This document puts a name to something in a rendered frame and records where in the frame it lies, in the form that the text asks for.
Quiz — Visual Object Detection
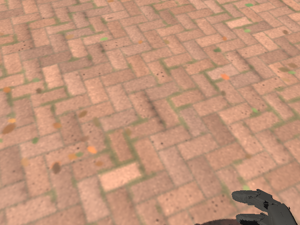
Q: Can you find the robot right hand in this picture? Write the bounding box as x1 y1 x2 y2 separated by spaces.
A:
229 188 298 225

